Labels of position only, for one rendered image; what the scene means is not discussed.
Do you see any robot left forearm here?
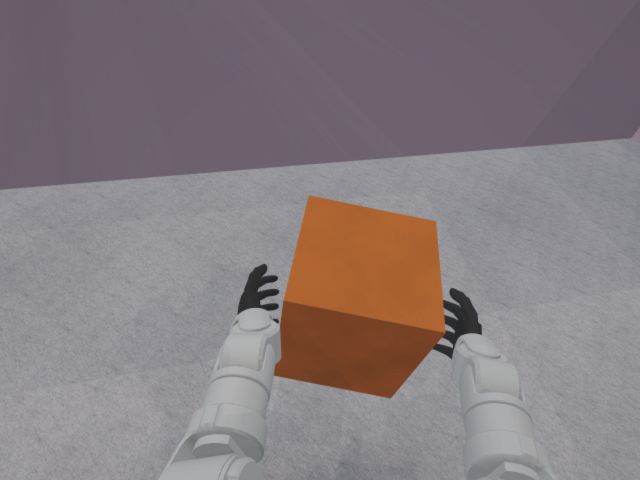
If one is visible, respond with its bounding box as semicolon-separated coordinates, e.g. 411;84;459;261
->
158;308;281;480

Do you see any carton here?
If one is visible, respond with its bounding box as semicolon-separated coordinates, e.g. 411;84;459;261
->
274;195;446;398

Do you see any robot right forearm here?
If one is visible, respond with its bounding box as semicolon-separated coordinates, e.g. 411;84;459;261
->
451;333;557;480

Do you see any robot left hand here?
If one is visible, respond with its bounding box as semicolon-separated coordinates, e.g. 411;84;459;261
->
237;264;279;324

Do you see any robot left upper arm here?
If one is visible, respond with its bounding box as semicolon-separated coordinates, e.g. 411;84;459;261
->
159;453;264;480

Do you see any robot right hand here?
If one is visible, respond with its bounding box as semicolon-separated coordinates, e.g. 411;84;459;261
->
433;288;482;359

